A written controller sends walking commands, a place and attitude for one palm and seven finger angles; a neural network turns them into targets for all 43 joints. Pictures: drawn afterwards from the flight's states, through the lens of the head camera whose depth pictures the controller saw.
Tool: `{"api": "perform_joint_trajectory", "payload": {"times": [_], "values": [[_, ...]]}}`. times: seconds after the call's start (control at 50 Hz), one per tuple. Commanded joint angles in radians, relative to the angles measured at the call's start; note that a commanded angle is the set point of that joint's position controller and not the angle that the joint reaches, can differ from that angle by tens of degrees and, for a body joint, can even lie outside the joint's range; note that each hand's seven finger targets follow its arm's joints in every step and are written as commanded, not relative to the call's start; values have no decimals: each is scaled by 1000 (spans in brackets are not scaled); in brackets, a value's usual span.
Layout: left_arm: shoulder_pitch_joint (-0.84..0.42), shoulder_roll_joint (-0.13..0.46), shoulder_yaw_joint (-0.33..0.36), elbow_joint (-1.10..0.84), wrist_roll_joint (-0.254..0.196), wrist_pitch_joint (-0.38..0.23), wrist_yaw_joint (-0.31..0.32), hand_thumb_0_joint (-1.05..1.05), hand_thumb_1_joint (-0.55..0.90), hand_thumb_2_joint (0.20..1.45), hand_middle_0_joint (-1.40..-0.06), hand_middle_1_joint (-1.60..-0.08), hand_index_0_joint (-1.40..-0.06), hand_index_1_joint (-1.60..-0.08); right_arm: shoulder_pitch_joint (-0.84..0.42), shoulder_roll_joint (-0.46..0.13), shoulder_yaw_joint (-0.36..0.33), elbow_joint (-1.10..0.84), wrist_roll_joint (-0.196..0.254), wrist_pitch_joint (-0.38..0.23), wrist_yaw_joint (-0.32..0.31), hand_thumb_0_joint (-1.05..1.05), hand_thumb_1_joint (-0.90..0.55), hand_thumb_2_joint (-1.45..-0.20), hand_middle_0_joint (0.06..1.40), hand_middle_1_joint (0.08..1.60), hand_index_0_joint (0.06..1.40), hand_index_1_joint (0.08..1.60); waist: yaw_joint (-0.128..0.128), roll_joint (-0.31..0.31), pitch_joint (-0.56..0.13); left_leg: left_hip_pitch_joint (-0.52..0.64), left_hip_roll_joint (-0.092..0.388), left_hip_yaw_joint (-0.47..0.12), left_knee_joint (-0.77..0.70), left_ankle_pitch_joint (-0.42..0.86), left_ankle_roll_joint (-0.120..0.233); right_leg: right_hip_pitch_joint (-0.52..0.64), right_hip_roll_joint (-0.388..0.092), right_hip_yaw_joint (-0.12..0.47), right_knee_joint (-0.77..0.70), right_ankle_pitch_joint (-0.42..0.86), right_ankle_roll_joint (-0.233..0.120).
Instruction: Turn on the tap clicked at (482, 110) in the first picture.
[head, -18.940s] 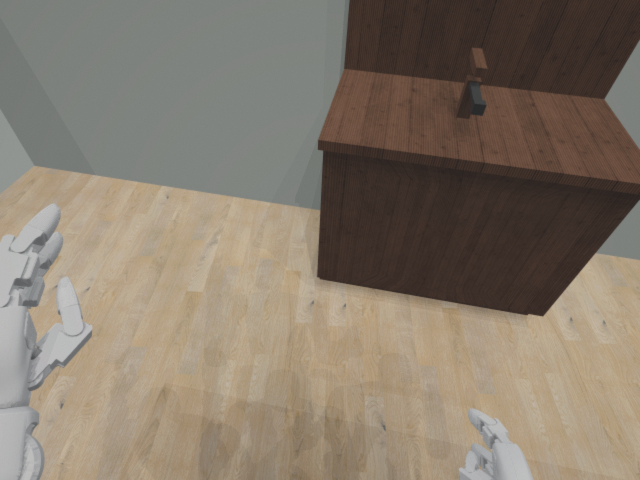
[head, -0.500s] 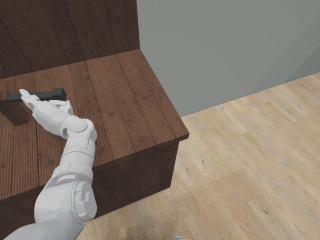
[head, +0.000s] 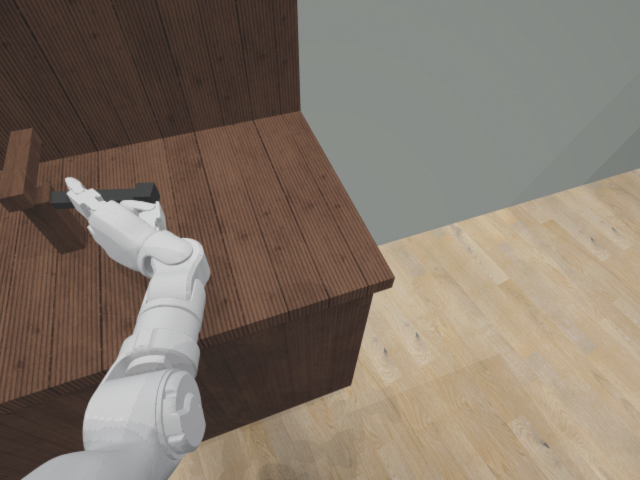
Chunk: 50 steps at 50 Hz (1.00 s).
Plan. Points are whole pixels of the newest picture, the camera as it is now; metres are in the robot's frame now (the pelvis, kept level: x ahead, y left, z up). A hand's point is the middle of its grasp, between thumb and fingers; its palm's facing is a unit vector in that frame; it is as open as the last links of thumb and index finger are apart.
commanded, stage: lift the hand up off the lever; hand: left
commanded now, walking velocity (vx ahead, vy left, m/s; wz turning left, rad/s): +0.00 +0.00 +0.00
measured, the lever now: (146, 196) +0.49 +0.23 +0.07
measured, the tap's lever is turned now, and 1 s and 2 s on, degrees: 74 74 74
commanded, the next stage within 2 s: draw the hand back beside the body in 1.48 s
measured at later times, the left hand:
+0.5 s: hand (154, 204) +0.44 +0.20 +0.11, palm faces +0.81 -0.58 -0.08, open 7.8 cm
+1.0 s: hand (145, 201) +0.42 +0.20 +0.13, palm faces +0.82 -0.57 -0.09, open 7.8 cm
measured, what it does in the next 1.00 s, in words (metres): stands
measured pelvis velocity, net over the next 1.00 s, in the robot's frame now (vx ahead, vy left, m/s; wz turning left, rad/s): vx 0.00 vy -0.01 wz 0.01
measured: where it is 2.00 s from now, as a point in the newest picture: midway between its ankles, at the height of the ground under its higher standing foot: outside the picture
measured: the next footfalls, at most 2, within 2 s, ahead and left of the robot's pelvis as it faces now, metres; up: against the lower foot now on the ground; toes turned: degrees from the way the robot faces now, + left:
none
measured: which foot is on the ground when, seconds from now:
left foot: down 0.00-1.00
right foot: down 0.00-1.00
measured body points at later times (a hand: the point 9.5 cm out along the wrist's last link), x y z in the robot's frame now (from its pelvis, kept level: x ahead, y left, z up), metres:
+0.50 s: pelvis +0.00 +0.00 +0.01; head +0.03 -0.01 +0.46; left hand +0.39 +0.22 +0.12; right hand +0.08 -0.25 -0.12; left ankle -0.02 +0.10 -0.70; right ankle +0.00 -0.05 -0.70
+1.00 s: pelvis +0.00 -0.01 +0.02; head +0.02 -0.03 +0.47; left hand +0.38 +0.22 +0.14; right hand +0.10 -0.26 -0.12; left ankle -0.02 +0.10 -0.70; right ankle +0.00 -0.05 -0.70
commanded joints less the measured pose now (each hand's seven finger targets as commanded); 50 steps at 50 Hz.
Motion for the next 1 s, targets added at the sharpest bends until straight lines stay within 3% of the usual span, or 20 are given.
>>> {"api": "perform_joint_trajectory", "payload": {"times": [0.0,0.1,0.18,0.24,0.28,0.32,0.34,0.4,0.44,0.46,0.5,0.54,0.58,0.64,0.7,0.74,0.78,0.84,0.9,0.98], "values": [[-400,158,-47,-267,32,-35,6,0,900,900,-150,-150,-150,-150,42,-142,-47,-88,7,-23,-11,0,-900,-900,200,300,200,300,5,-7,-363,124,22,-3,-74,387,-14,322,-65,84,-93,439,84],[-375,160,-53,-267,18,-6,-4,0,900,900,-150,-150,-150,-150,24,-147,-45,-88,15,-28,-16,0,-900,-900,200,300,200,300,-1,-51,-302,101,20,-2,-98,322,-5,330,-69,90,-128,389,88],[-409,124,-98,-329,20,-8,-4,0,900,900,-150,-150,-150,-150,10,-141,-45,-78,14,-36,-17,0,-900,-900,200,300,200,300,-1,5,-304,148,20,-5,-108,341,-13,316,-63,84,-133,361,78],[-394,158,-70,-299,19,6,-4,0,900,900,-150,-150,-150,-150,2,-147,-45,-71,17,-37,-24,0,-900,-900,200,300,200,300,4,-15,-271,122,18,-11,-120,303,-12,319,-65,85,-146,319,76],[-435,121,-108,-302,17,11,-5,0,900,900,-150,-150,-150,-150,-6,-143,-43,-73,18,-40,-24,0,-900,-900,200,300,200,300,-6,-14,-268,135,18,-9,-126,296,-12,307,-65,83,-150,303,76],[-431,135,-90,-288,14,17,2,0,900,900,-150,-150,-150,-150,-6,-144,-42,-71,18,-42,-25,0,-900,-900,200,300,200,300,1,-23,-279,135,17,-9,-127,293,-10,313,-64,85,-153,300,77],[-443,158,-72,-296,17,16,5,0,900,900,-150,-150,-150,-150,-9,-146,-43,-66,16,-41,-29,0,-900,-900,200,300,200,300,7,5,-278,138,15,-10,-129,291,-13,311,-63,84,-153,289,74],[-406,124,-91,-293,18,27,7,0,900,900,-150,-150,-150,-150,-8,-140,-43,-76,16,-41,-24,0,-900,-900,200,300,200,300,12,-32,-302,143,17,-2,-126,320,-12,337,-66,83,-148,343,79],[-381,156,-59,-307,19,38,8,0,900,900,-150,-150,-150,-150,-7,-144,-46,-75,15,-35,-26,0,-900,-900,200,300,200,300,26,-3,-312,158,17,-6,-131,355,-21,353,-64,79,-144,364,73],[-376,126,-86,-322,14,45,6,0,900,900,-150,-150,-150,-150,-13,-140,-42,-85,20,-33,-23,0,-900,-900,200,300,200,300,24,1,-310,163,18,0,-134,360,-20,355,-67,82,-146,376,75],[-369,127,-83,-301,10,63,6,0,900,900,-150,-150,-150,-150,-21,-142,-41,-87,24,-30,-25,0,-900,-900,200,300,200,300,15,-62,-280,138,20,3,-139,319,-10,364,-74,89,-165,367,85],[-376,145,-67,-348,10,67,10,0,900,900,-150,-150,-150,-150,-28,-141,-43,-90,23,-31,-30,0,-900,-900,200,300,200,300,31,-45,-288,147,18,1,-152,319,-10,384,-72,87,-168,361,80],[-379,113,-97,-352,10,73,8,0,900,900,-150,-150,-150,-150,-37,-135,-39,-91,23,-34,-28,0,-900,-900,200,300,200,300,23,-45,-277,157,19,6,-148,314,-6,371,-74,91,-175,360,84],[-399,144,-81,-358,17,85,11,0,900,900,-150,-150,-150,-150,-50,-137,-39,-87,25,-34,-36,0,-900,-900,200,300,200,300,25,-40,-251,144,18,2,-162,280,-5,371,-76,94,-189,311,81],[-416,127,-106,-368,14,89,7,0,900,900,-150,-150,-150,-150,-61,-134,-35,-90,28,-39,-40,0,-900,-900,200,300,200,300,14,-62,-258,144,17,9,-161,256,2,377,-85,109,-204,309,92],[-402,168,-69,-377,14,92,6,0,900,900,-150,-150,-150,-150,-59,-135,-37,-85,28,-38,-46,0,-900,-900,200,300,200,300,30,-33,-266,150,15,6,-167,264,0,392,-82,107,-204,309,86],[-411,124,-112,-377,12,99,0,0,900,900,-150,-150,-150,-150,-62,-131,-33,-86,30,-40,-45,0,-900,-900,200,300,200,300,18,-31,-266,166,16,10,-167,274,0,389,-86,107,-205,329,88],[-345,159,-69,-401,-1,110,-4,0,900,900,-150,-150,-150,-150,-60,-135,-38,-92,31,-39,-50,0,-900,-900,200,300,200,300,47,-28,-293,176,13,7,-176,308,-5,435,-85,105,-200,387,87],[-328,122,-105,-415,-14,130,-18,0,900,900,-150,-150,-150,-150,-70,-133,-33,-103,40,-34,-50,0,-900,-900,200,300,200,300,39,-66,-269,172,14,12,-183,309,-1,454,-98,112,-211,434,99],[-342,139,-96,-449,-20,144,-21,0,900,900,-150,-150,-150,-150,-85,-133,-31,-102,46,-34,-57,0,-900,-900,200,300,200,300,39,-73,-259,181,13,11,-196,292,3,464,-102,120,-232,410,102]]}}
